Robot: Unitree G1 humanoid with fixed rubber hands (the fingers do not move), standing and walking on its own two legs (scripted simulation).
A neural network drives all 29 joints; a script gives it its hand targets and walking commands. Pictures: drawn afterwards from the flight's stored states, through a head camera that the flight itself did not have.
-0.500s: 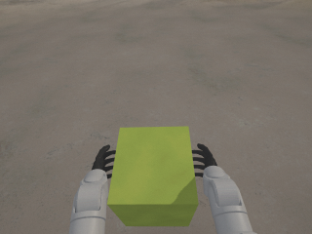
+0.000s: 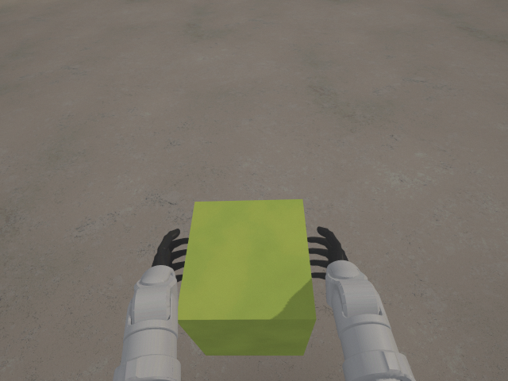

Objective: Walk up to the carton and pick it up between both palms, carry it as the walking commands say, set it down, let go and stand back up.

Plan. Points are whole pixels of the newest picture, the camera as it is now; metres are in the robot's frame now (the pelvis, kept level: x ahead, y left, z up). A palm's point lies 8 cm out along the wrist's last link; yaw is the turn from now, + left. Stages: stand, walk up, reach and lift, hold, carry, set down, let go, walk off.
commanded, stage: set down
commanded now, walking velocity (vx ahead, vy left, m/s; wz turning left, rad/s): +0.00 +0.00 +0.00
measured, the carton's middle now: (251, 281) +0.33 +0.02 -0.07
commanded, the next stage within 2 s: none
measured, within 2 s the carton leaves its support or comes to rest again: neither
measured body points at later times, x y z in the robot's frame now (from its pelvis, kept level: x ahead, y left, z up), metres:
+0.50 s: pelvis -0.02 +0.01 -0.03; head +0.11 +0.00 +0.40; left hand +0.33 +0.16 -0.08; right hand +0.32 -0.13 -0.09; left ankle -0.01 +0.14 -0.73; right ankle +0.07 -0.10 -0.73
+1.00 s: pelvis -0.05 +0.01 -0.10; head +0.14 -0.01 +0.30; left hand +0.35 +0.17 -0.16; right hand +0.36 -0.12 -0.16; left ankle -0.01 +0.14 -0.73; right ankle +0.07 -0.10 -0.73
